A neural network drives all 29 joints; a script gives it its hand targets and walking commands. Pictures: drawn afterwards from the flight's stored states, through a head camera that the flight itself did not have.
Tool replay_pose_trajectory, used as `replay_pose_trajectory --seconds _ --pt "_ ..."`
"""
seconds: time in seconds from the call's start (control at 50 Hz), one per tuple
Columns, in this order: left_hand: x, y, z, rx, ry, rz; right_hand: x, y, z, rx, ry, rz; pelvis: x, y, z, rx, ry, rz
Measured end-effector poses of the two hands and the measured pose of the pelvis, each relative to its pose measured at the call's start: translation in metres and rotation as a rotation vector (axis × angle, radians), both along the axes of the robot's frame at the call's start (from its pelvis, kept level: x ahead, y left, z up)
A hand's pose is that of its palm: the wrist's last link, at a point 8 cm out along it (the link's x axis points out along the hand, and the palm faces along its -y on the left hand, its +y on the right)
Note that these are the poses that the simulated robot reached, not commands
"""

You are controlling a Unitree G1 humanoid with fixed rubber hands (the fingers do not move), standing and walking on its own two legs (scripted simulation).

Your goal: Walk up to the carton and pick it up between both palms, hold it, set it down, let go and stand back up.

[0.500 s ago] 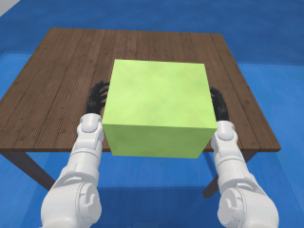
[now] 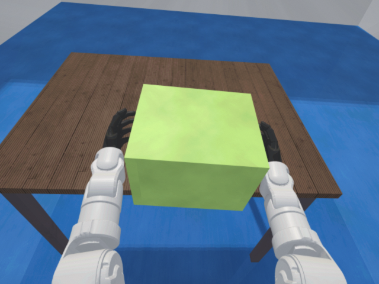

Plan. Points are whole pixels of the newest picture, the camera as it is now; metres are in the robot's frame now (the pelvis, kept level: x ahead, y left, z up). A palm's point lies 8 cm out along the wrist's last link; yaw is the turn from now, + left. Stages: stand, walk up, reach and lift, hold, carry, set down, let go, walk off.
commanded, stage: reach and lift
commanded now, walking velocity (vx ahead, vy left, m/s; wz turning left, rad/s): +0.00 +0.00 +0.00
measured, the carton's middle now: (193, 148) +0.41 -0.04 +0.09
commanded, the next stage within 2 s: hold in 1.42 s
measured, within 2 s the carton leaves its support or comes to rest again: neither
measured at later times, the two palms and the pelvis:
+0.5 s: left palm (103, 152) +0.37 +0.15 +0.13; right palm (268, 167) +0.33 -0.19 +0.11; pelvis +0.01 +0.01 +0.00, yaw -2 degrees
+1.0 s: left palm (101, 144) +0.37 +0.15 +0.15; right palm (272, 160) +0.33 -0.19 +0.13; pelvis +0.00 +0.01 +0.00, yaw -2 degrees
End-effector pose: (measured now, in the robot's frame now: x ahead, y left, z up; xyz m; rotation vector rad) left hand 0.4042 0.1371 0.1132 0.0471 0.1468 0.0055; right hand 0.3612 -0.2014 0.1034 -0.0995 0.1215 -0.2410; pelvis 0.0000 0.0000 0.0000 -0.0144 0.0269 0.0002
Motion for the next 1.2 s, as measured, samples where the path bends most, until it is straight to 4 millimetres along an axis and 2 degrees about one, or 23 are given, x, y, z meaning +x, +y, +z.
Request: replay_pose_trajectory --seconds 0.58,0.84,1.2 --pt "-0.037 0.018 0.017 0.050 0.015 0.003 -0.035 0.018 0.007 0.072 0.015 0.002 0.006 0.011 -0.001 -0.009 -0.092 -0.030" --pt "-0.034 0.017 0.035 0.041 0.010 0.011 -0.030 0.017 0.022 0.077 0.010 0.006 0.002 0.011 -0.001 -0.008 -0.102 -0.036" --pt "-0.035 0.015 0.040 0.031 0.011 0.007 -0.029 0.015 0.028 0.073 0.009 0.009 0.000 0.007 -0.001 -0.008 -0.114 -0.030"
